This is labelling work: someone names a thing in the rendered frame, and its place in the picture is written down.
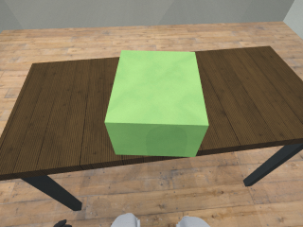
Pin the carton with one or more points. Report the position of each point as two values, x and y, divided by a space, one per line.
157 105

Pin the table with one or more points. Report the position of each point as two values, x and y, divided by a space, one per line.
253 99

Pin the robot left thigh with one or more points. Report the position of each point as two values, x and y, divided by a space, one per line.
126 220

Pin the robot right thigh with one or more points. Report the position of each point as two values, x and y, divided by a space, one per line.
192 222

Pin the robot thigh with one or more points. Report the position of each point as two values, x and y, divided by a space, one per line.
192 222
126 220

